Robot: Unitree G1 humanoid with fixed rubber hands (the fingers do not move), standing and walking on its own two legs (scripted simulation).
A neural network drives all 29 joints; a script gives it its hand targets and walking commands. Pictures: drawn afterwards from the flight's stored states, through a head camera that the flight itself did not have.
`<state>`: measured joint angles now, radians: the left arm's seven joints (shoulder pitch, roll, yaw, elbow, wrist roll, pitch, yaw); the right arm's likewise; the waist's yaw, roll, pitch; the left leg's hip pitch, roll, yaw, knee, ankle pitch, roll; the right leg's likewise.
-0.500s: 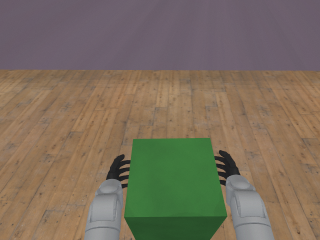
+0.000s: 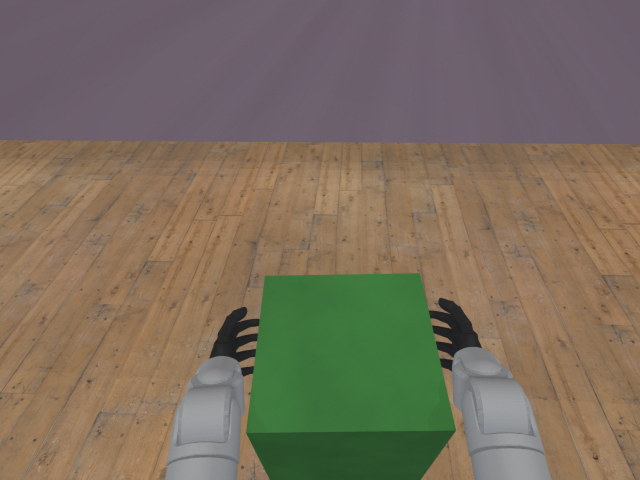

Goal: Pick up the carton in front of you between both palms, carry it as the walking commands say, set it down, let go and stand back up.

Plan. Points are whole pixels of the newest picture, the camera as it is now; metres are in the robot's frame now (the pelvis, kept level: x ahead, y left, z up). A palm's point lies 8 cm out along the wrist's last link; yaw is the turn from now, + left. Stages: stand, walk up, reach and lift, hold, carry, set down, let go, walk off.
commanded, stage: carry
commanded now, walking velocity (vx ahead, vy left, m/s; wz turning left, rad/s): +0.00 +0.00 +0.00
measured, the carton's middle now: (343, 385) +0.30 +0.00 -0.04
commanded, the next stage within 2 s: hold in 0.70 s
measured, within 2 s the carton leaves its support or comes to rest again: neither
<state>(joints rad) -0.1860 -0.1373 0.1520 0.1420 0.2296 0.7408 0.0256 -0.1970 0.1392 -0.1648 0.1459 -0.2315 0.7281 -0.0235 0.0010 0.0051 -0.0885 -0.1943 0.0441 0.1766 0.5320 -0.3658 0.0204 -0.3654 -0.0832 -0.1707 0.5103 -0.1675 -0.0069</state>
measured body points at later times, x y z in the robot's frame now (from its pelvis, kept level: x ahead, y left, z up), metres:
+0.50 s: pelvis -0.01 +0.01 +0.00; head -0.03 +0.01 +0.45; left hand +0.29 +0.16 +0.03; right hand +0.29 -0.14 +0.03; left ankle -0.05 +0.09 -0.73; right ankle +0.06 -0.12 -0.73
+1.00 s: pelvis -0.02 -0.01 +0.01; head -0.05 -0.02 +0.46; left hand +0.24 +0.19 +0.03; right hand +0.30 -0.11 +0.04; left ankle -0.05 +0.09 -0.73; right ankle +0.06 -0.15 -0.73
